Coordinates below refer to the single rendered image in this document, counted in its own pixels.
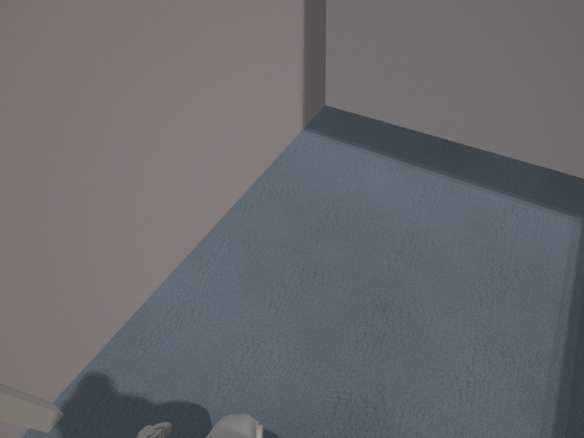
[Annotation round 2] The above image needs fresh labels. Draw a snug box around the left robot thigh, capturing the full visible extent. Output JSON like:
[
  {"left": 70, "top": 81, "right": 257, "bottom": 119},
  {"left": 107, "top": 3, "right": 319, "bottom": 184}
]
[{"left": 206, "top": 414, "right": 263, "bottom": 438}]

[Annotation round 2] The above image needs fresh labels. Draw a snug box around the panel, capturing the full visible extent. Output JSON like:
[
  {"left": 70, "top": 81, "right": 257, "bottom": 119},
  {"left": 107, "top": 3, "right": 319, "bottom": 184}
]
[{"left": 0, "top": 384, "right": 64, "bottom": 433}]

